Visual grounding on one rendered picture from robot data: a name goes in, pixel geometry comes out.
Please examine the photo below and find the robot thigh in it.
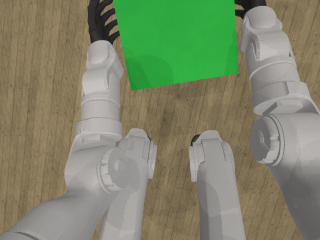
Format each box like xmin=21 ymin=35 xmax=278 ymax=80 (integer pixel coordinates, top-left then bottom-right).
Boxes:
xmin=97 ymin=135 xmax=157 ymax=240
xmin=188 ymin=138 xmax=246 ymax=240

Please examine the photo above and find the robot left forearm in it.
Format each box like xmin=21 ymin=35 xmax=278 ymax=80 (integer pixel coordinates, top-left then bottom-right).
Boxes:
xmin=64 ymin=40 xmax=124 ymax=170

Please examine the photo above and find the carton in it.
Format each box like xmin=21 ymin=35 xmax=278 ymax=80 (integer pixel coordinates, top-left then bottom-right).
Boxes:
xmin=113 ymin=0 xmax=239 ymax=91

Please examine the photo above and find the robot right forearm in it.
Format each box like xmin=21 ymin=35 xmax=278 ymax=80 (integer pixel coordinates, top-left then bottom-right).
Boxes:
xmin=240 ymin=6 xmax=320 ymax=116

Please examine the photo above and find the right robot upper arm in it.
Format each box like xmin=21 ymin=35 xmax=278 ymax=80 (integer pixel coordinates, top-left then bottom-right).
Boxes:
xmin=248 ymin=112 xmax=320 ymax=240

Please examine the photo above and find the robot left hand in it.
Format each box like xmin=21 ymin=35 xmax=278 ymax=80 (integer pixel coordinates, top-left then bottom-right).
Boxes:
xmin=87 ymin=0 xmax=120 ymax=45

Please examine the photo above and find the left robot thigh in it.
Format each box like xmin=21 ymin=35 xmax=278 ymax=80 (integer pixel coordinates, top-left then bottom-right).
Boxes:
xmin=97 ymin=135 xmax=157 ymax=240

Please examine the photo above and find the left robot upper arm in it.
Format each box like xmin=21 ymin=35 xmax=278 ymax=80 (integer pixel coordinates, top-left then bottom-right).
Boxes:
xmin=0 ymin=144 xmax=131 ymax=240

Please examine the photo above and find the right robot thigh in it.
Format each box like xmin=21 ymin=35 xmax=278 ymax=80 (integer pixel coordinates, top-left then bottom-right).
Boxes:
xmin=188 ymin=138 xmax=246 ymax=240

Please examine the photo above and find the robot right hand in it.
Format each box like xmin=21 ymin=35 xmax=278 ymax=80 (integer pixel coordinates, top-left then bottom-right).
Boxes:
xmin=234 ymin=0 xmax=267 ymax=19

